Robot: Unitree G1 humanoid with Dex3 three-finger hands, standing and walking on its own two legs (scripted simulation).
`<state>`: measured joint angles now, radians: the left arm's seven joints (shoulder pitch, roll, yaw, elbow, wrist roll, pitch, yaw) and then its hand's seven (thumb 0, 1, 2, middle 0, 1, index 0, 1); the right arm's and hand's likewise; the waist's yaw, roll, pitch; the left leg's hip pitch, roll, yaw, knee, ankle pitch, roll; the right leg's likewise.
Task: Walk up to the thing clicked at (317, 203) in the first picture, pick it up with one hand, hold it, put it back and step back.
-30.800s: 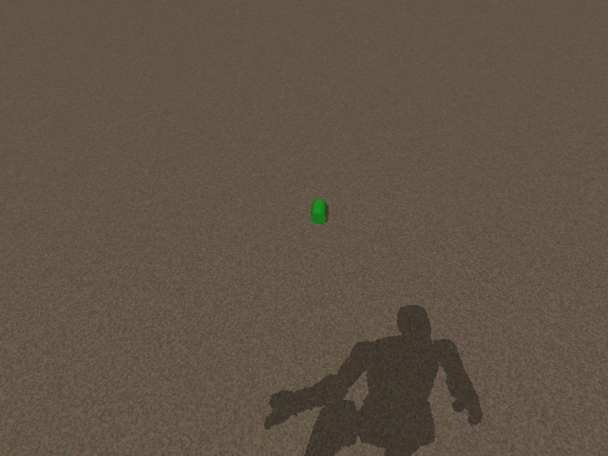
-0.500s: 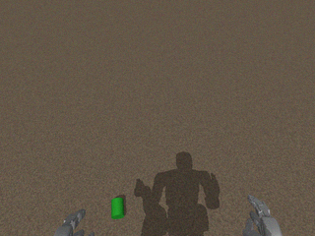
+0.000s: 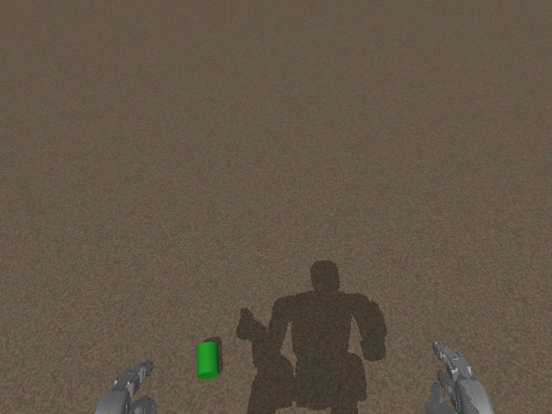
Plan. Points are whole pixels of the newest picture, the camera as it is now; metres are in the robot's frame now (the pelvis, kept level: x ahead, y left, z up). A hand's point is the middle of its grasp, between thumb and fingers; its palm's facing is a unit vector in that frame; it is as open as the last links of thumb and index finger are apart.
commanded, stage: stand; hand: left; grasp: from above
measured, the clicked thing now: (207, 360) +0.45 +0.24 -0.68
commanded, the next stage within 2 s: none
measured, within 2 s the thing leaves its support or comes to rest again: neither
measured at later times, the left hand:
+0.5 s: hand out of the picture +0.04 +0.25 -0.11, palm faces +0.05 -0.95 -0.32, open 7.4 cm
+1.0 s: hand out of the picture +0.01 +0.25 -0.10, palm faces +0.04 -0.94 -0.34, open 7.4 cm
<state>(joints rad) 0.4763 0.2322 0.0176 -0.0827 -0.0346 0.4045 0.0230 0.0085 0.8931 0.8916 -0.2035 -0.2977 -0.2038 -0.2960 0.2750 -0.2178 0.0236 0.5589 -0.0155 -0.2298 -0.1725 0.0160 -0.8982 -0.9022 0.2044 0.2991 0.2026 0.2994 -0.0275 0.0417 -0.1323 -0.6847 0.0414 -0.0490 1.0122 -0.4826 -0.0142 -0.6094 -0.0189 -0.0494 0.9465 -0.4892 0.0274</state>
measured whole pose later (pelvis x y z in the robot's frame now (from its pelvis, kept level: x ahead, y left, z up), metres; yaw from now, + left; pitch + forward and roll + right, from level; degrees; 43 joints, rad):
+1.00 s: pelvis -0.02 +0.01 +0.06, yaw +1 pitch -5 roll +0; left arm 0.19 0.30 0.03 1.14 0.03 0.01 0.02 0.00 0.90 0.90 -0.21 -0.30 -0.21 -0.30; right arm 0.16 -0.30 -0.04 1.12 -0.02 0.01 -0.01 0.01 -0.90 -0.90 0.20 0.30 0.20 0.30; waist 0.02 0.01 0.06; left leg -0.14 -0.01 -0.02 0.39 -0.17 0.00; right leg -0.09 -0.06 -0.04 0.37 -0.19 0.05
